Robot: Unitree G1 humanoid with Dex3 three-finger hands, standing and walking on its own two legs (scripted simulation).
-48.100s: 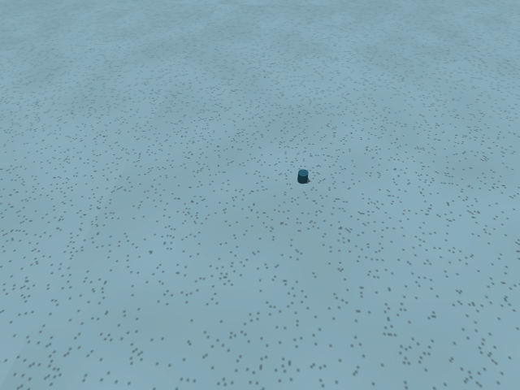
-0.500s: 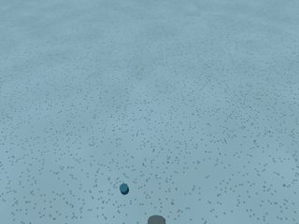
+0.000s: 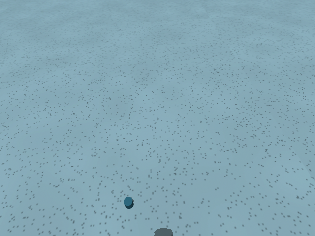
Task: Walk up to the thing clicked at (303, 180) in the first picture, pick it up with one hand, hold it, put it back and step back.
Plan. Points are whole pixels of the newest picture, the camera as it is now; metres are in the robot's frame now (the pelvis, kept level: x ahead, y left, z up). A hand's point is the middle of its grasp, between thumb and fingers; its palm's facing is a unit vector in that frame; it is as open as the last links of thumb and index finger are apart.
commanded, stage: stand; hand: left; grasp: from above
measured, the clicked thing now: (128, 202) +0.46 +0.24 -0.75
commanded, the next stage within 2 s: step back in 0.66 s
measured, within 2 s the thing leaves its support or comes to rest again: neither
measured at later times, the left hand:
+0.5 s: hand out of the picture +0.07 +0.25 -0.16, palm faces +0.00 -0.94 -0.34, open 7.4 cm
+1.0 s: hand out of the picture +0.09 +0.31 -0.19, palm faces -0.04 -0.93 -0.36, open 7.4 cm
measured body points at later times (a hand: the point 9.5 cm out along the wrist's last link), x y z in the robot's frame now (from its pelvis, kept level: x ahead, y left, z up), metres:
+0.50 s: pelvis +0.00 +0.00 +0.00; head +0.01 -0.01 +0.45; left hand +0.07 +0.30 -0.13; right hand +0.07 -0.30 -0.14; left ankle +0.01 +0.13 -0.75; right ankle +0.00 -0.11 -0.75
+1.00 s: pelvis -0.04 +0.05 -0.02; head +0.04 +0.07 +0.42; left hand +0.09 +0.36 -0.16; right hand +0.02 -0.28 -0.13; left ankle -0.05 +0.14 -0.75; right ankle -0.01 -0.10 -0.74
